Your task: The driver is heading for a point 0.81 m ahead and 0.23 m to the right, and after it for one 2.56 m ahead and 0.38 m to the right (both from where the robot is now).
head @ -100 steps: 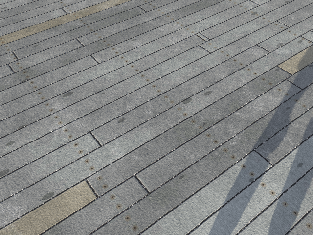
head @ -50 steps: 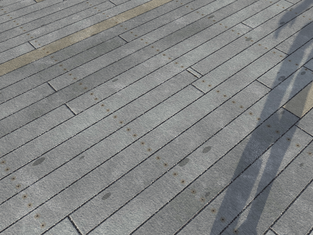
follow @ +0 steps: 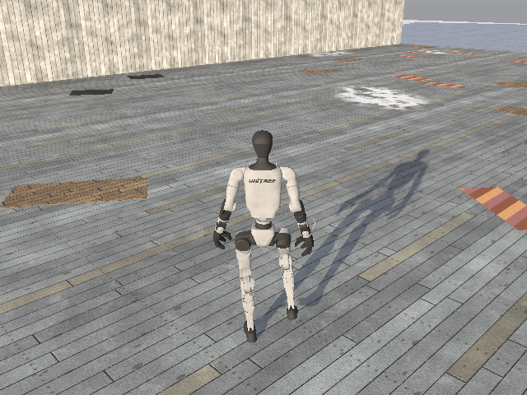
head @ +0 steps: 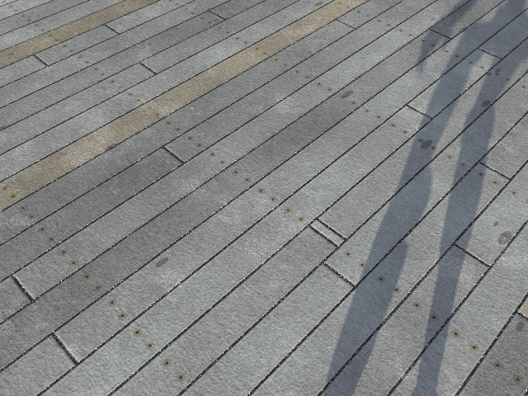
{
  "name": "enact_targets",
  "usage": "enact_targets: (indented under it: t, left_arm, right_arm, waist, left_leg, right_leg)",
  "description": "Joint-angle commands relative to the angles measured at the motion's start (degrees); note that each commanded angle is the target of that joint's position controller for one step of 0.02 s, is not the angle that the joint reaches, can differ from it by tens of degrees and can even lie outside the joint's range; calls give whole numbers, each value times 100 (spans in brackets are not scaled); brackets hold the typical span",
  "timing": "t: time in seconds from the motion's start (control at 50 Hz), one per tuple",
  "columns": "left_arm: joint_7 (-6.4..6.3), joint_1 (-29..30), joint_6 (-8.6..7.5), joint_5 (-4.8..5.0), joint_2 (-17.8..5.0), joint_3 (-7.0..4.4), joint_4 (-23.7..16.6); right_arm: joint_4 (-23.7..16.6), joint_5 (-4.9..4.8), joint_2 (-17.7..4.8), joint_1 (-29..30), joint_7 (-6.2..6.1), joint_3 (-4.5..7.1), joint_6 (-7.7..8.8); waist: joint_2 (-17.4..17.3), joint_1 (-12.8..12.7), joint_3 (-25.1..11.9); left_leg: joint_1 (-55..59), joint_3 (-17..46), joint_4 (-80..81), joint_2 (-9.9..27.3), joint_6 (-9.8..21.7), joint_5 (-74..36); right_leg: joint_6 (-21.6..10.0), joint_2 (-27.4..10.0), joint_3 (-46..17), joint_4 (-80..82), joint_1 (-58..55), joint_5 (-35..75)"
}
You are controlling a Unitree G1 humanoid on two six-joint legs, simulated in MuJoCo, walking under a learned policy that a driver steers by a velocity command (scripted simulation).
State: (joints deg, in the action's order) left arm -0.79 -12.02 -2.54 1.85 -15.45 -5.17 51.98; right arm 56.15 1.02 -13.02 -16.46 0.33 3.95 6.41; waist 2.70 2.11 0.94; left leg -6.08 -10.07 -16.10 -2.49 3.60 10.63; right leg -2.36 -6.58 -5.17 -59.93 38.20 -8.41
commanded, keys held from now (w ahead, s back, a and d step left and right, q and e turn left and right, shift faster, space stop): w+e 0.58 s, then w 0.42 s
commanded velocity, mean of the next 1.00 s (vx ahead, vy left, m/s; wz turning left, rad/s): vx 0.50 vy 0.00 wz -0.43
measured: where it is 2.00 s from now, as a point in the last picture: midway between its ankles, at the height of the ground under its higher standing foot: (352, 213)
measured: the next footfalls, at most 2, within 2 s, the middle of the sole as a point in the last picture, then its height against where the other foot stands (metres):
right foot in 0.30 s outside the picture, level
left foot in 0.80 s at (282, 337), level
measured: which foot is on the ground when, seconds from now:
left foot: down 0.00-0.28, up 0.30-0.78, down 0.80-1.00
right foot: up 0.00-0.28, down 0.30-0.82, up 0.84-1.00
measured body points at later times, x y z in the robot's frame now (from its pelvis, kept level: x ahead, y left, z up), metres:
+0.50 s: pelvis +0.28 -0.08 +0.00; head +0.31 -0.10 +0.44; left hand +0.42 +0.16 -0.12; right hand +0.36 -0.39 -0.11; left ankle +0.35 +0.09 -0.67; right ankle +0.28 -0.14 -0.75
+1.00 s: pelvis +0.57 -0.12 +0.00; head +0.60 -0.12 +0.45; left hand +0.80 +0.07 -0.12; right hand +0.52 -0.39 -0.12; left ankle +0.63 -0.04 -0.75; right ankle +0.52 -0.25 -0.67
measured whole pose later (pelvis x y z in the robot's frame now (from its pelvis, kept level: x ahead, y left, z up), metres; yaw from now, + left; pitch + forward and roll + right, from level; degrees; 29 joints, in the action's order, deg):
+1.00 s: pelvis +0.57 -0.12 +0.00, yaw -26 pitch +1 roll +1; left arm -0.3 -14.3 -3.6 0.6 -15.9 -3.7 43.5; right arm 49.3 0.2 -14.4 -15.9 1.6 3.2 5.9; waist 2.4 1.7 0.9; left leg -13.0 -1.6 -20.9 -3.4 3.0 9.5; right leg -1.8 -3.5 -2.6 -62.0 32.3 -17.8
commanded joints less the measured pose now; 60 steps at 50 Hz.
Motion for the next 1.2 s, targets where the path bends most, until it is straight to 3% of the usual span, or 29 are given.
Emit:
enact_targets:
  t: [0.02, 0.1, 0.18, 0.24, 0.28, 0.3, 0.32, 0.34, 0.36, 0.38, 0.4, 0.42, 0.48, 0.52, 0.58, 0.62, 0.72, 0.76, 0.78, 0.8, 0.82, 0.84, 0.86, 0.9, 0.92, 0.96, 1.02, 1.08, 1.2]
  left_arm:
    - [56, -38, -18, -40, -155, -43, -291]
    - [203, 769, -43, -78, -20, 53, -610]
    - [361, 1305, -36, -55, 7, 98, -992]
    - [440, 1019, -3, -34, -247, -16, -1137]
    - [402, -258, 13, 2, -723, -268, -904]
    - [278, -1167, 55, -21, -1180, -475, -684]
    - [223, -1092, 28, -5, -1739, -544, -666]
    - [246, -1317, -56, -104, -1399, -410, -810]
    - [253, -1123, -129, -146, -1034, -308, -790]
    - [255, -705, -180, -102, -807, -241, -859]
    - [257, -273, -196, -90, -617, -179, -962]
    - [231, -52, -210, -133, -504, -124, -1059]
    - [135, -122, -229, -106, -710, -148, -1091]
    - [90, -364, -233, -112, -879, -188, -1083]
    - [-1, -571, -163, -67, -887, -193, -1034]
    - [2, -743, -150, -76, -836, -172, -966]
    - [-24, -1118, -107, -89, -760, -134, -753]
    - [-42, -1013, -60, -107, -824, -145, -766]
    - [-33, -897, -54, -118, -735, -105, -816]
    - [-16, -760, -65, -181, -573, -17, -950]
    - [-1, -1602, -145, -66, -214, 90, -928]
    - [7, -1631, -203, -5, -404, 105, -882]
    - [25, -1014, -220, 52, -812, 8, -979]
    - [35, -258, -237, -98, -742, 16, -1186]
    - [37, -299, -222, -140, -683, -7, -1188]
    - [42, -500, -179, -123, -452, 33, -1134]
    - [26, -97, -175, -175, -321, 101, -1299]
    - [61, 525, -228, -189, -194, 167, -1459]
    - [222, 1383, -365, -87, -328, 151, -1727]
  right_arm:
    - [-336, 14, -787, 303, -106, 145, 69]
    - [-276, -49, -914, 14, -184, 168, -11]
    - [-184, -126, -1016, -324, -196, 216, -188]
    - [-299, -188, -1264, -96, -237, 283, -300]
    - [-399, -234, -1390, 172, -252, 302, -366]
    - [-496, -192, -1323, 212, -252, 268, -326]
    - [-779, 22, -316, -327, -134, -15, -164]
    - [-945, -223, -630, 133, -33, -5, 129]
    - [-1120, -425, -897, 750, 19, 68, 274]
    - [-1118, -382, -882, 813, 1, 56, 329]
    - [-1030, -234, -918, 782, -44, 104, 308]
    - [-1005, -170, -992, 639, -53, 158, 225]
    - [-1107, -52, -822, 679, -77, 158, 11]
    - [-1273, -2, -705, 1134, -113, 112, -35]
    - [-1476, -41, -566, 1776, -64, 44, -10]
    - [-1553, -95, -534, 2014, 1, 8, 18]
    - [-1730, -124, -795, 2259, 140, 40, 151]
    - [-1644, -121, -938, 1821, 145, 98, 207]
    - [-1470, -78, -1108, 1197, 123, 186, 231]
    - [-1334, 0, -1369, 249, 96, 262, 240]
    - [-1112, 35, -1832, -634, 96, 412, 168]
    - [-959, -147, -1432, -785, 156, 320, 125]
    - [-1033, -229, -1070, -398, 145, 210, 90]
    - [-1166, -113, -806, 319, 131, 83, -5]
    - [-1179, -56, -714, 441, 128, 35, 11]
    - [-1116, -71, -727, 430, 131, 27, 33]
    - [-996, -121, -1021, 236, 73, 100, 46]
    - [-895, -203, -1097, -29, 25, 112, -27]
    - [-692, -286, -1201, -640, -36, 128, -205]
  waist:
    - [-536, -185, 181]
    - [-422, 93, 418]
    - [-428, 215, 560]
    - [-759, -160, 155]
    - [-826, -930, -545]
    - [-378, -1332, -1031]
    - [1158, -581, -1376]
    - [629, -848, -2145]
    - [311, -948, -1395]
    - [-130, -670, -896]
    - [-365, -415, -574]
    - [-315, -217, -502]
    - [-283, -68, -312]
    - [-209, -202, -137]
    - [76, -447, -57]
    - [208, -605, -64]
    - [338, -692, 6]
    - [501, -416, -102]
    - [450, -102, -487]
    - [147, 338, -1279]
    - [-1342, 251, -2192]
    - [-1811, 304, -2135]
    - [-1165, 355, -1143]
    - [-483, 95, -157]
    - [-609, -81, -83]
    - [-801, -217, -129]
    - [-706, -161, -78]
    - [-635, 32, -3]
    - [-740, 233, 135]
  left_leg:
    - [-45, 630, 952, 1632, 573, -1488]
    - [331, 130, 975, 1668, 480, -1679]
    - [1247, -134, 519, 1927, 454, -2488]
    - [1434, -375, -450, 1962, 300, -5039]
    - [993, -486, -2263, 1775, 101, -5632]
    - [-252, -480, -3928, 1507, -166, -4045]
    - [-2958, -13, -6006, 304, -504, 1825]
    - [-3725, 1413, -6737, 22, -406, 2390]
    - [-4220, 1573, -6572, 352, -226, 1835]
    - [-4027, 1563, -6016, 627, -141, 1298]
    - [-3611, 1525, -5515, 805, -189, 1053]
    - [-3173, 1561, -5217, 931, -253, 879]
    - [-2847, 1402, -4402, 943, -541, 565]
    - [-2975, 1312, -3638, 835, -673, -30]
    - [-2633, 1245, -2230, 537, -696, -1263]
    - [-2372, 1163, -1699, 421, -655, -1805]
    - [-2535, 1245, -1155, 398, -337, -1230]
    - [-2021, 1074, -955, 265, -113, -805]
    - [-1125, 1040, -870, 246, 84, -953]
    - [399, 1732, -1168, 957, 476, -1213]
    - [2673, 4056, -1007, 2187, 1460, -352]
    - [2878, 5455, -196, 2527, 1564, 927]
    - [2132, 4833, -76, 2346, 1262, 1658]
    - [498, 3585, 257, 1882, 1003, 895]
    - [70, 3245, 385, 1708, 929, 405]
    - [-290, 2747, 593, 1503, 944, -254]
    - [-312, 2238, 797, 1492, 1038, -1132]
    - [-366, 1809, 809, 1239, 863, -1389]
    - [50, 2134, 318, 1426, 705, -1088]
  right_leg:
    - [55, -124, -143, 649, 286, 865]
    - [7, -45, 389, 1701, 281, 1341]
    - [-152, 99, 756, 2194, 566, 772]
    - [-442, 586, 1240, 2247, -400, -35]
    - [-787, 1017, 1339, 2641, -2201, -22]
    - [-1070, 684, 486, 2995, -3902, 56]
    - [-2083, -808, -2614, 3301, -5825, -394]
    - [-2427, -1294, -4301, 4231, -6286, -983]
    - [-2056, -1132, -3481, 4383, -5853, -581]
    - [-1821, -878, -2690, 4363, -4989, -67]
    - [-1648, -638, -2115, 4416, -4138, 515]
    - [-1583, -491, -1789, 4526, -3594, 929]
    - [-1561, -296, -1348, 4742, -2818, 1505]
    - [-1481, -148, -1110, 4804, -2611, 1528]
    - [-1133, 221, -804, 4668, -2374, 1115]
    - [-1003, 190, -803, 4645, -2407, 787]
    - [-942, -313, -1358, 4046, -3483, 905]
    - [-838, -339, -1412, 3629, -3711, 1883]
    - [-705, -67, -1216, 2968, -3640, 2657]
    - [-507, 238, -917, 1617, -2919, 2185]
    - [5, 1105, -315, -568, -797, -13]
    - [41, 1159, -547, -1303, 240, -2464]
    - [4, 818, -606, -1659, 737, -2121]
    - [-16, 334, -152, -1097, 547, -1319]
    - [-19, 137, -133, -748, 225, -1077]
    - [34, 30, 10, -341, -126, -922]
    - [191, -63, 171, 530, 64, -302]
    - [264, 66, 309, 1759, -217, 677]
    - [287, 455, 311, 3068, -774, 949]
